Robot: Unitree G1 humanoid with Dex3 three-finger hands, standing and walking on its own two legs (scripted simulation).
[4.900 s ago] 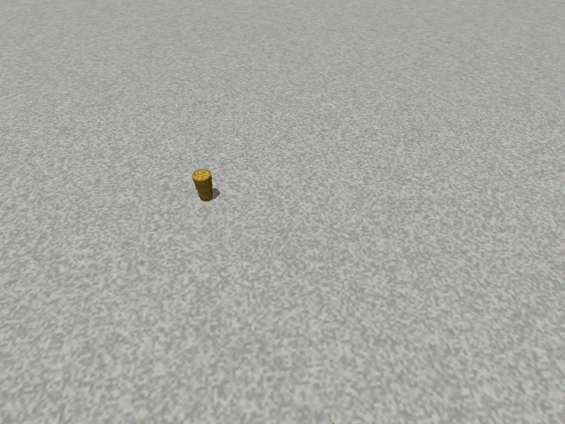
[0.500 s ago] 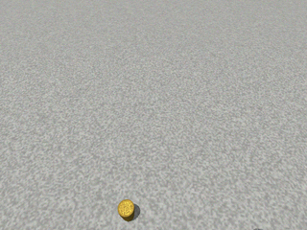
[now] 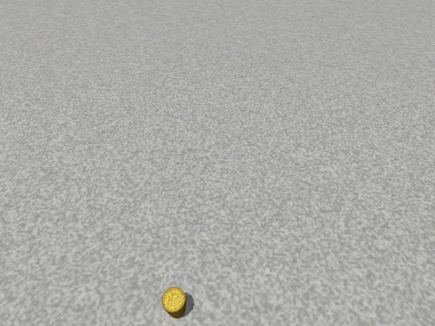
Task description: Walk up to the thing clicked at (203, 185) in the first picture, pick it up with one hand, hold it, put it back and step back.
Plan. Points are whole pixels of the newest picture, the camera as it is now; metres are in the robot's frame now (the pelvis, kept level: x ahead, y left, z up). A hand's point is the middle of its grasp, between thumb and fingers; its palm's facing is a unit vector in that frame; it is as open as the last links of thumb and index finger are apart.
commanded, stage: walk up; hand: left
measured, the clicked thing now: (175, 304) +0.38 +0.18 -0.71
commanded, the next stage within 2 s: stand in 0.30 s
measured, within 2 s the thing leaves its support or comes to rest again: neither
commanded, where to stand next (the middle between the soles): +0.04 -0.02 m, yaw -1 degrees
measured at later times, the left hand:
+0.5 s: hand out of the picture +0.08 +0.26 -0.16, palm faces -0.01 -0.94 -0.35, open 7.4 cm
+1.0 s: hand out of the picture +0.08 +0.25 -0.16, palm faces -0.01 -0.94 -0.35, open 7.4 cm
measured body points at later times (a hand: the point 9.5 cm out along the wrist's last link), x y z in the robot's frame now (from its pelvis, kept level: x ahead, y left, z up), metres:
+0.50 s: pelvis +0.00 +0.00 +0.00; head +0.01 +0.00 +0.45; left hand +0.08 +0.30 -0.13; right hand +0.09 -0.30 -0.13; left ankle +0.01 +0.13 -0.75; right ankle +0.01 -0.14 -0.75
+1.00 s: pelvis +0.01 +0.00 +0.00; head +0.02 +0.00 +0.45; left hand +0.08 +0.30 -0.13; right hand +0.09 -0.30 -0.13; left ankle +0.01 +0.13 -0.75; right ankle +0.01 -0.14 -0.75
